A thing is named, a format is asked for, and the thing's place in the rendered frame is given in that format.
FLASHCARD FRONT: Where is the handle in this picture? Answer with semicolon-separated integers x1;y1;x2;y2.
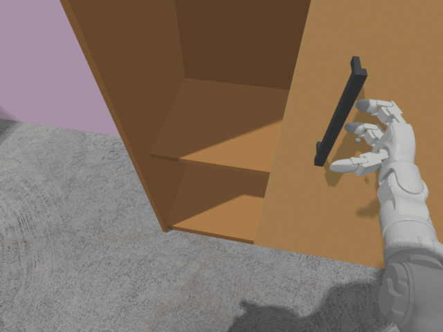
314;56;368;167

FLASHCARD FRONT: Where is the robot right forearm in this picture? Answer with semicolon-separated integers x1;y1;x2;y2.
377;161;443;271

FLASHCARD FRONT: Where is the wardrobe door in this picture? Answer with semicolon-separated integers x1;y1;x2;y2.
254;0;443;269

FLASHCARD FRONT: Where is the right robot hand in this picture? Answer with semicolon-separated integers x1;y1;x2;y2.
329;99;416;176

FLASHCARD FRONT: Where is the robot right upper arm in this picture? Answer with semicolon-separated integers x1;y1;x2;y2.
378;261;443;332

